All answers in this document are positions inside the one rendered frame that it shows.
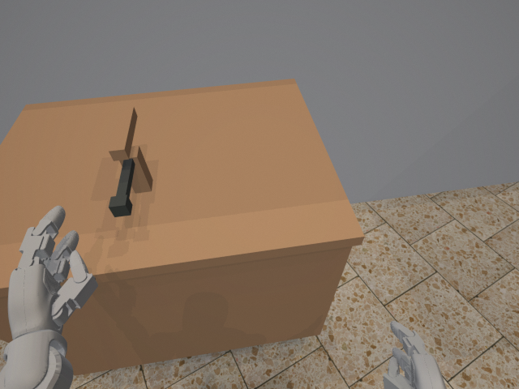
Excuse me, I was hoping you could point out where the robot left hand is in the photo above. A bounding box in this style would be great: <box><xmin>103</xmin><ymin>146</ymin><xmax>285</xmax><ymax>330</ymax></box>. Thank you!
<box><xmin>8</xmin><ymin>206</ymin><xmax>98</xmax><ymax>340</ymax></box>

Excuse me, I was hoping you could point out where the tap lever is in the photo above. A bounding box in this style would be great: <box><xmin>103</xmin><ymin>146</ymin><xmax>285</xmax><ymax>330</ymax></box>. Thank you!
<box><xmin>109</xmin><ymin>159</ymin><xmax>135</xmax><ymax>217</ymax></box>

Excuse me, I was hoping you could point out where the left robot forearm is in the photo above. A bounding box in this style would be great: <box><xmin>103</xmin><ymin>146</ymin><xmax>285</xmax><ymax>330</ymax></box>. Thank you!
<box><xmin>0</xmin><ymin>329</ymin><xmax>73</xmax><ymax>389</ymax></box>

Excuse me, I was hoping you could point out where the robot right hand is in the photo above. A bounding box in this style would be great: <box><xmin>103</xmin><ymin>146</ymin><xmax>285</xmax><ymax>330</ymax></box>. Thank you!
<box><xmin>384</xmin><ymin>321</ymin><xmax>447</xmax><ymax>389</ymax></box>

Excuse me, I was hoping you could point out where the counter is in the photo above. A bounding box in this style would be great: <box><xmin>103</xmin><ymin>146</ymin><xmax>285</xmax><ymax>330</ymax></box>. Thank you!
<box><xmin>0</xmin><ymin>79</ymin><xmax>365</xmax><ymax>376</ymax></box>

